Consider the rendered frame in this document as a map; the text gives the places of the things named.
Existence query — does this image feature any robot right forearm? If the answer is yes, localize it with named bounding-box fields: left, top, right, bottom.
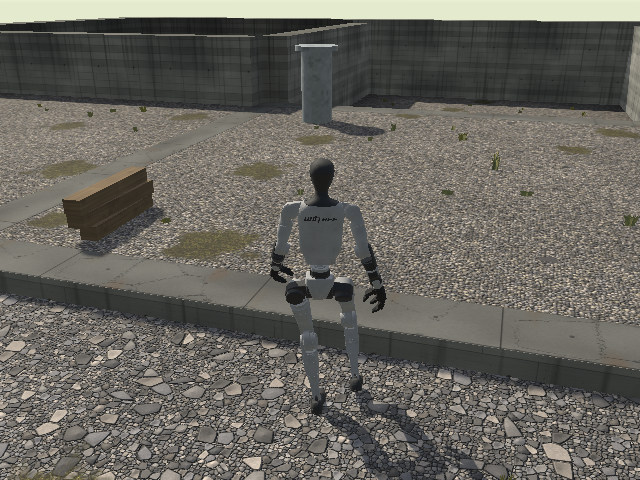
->
left=361, top=243, right=383, bottom=289

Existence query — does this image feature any right robot shin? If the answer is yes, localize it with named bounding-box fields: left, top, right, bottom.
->
left=344, top=311, right=359, bottom=379

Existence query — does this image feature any left robot hand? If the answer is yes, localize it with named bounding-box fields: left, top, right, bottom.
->
left=270, top=265, right=294, bottom=283

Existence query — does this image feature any robot left foot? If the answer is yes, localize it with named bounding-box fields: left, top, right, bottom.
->
left=311, top=388, right=326, bottom=415

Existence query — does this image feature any robot left forearm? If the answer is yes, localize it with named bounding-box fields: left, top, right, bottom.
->
left=270, top=240, right=285, bottom=271

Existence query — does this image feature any left robot upper arm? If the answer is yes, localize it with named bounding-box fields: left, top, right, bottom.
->
left=274, top=201, right=301, bottom=256

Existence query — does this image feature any right robot hand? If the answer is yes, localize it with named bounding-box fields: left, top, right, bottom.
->
left=363, top=286, right=387, bottom=313

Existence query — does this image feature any right robot upper arm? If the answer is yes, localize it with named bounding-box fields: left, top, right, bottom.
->
left=342, top=202, right=371, bottom=259

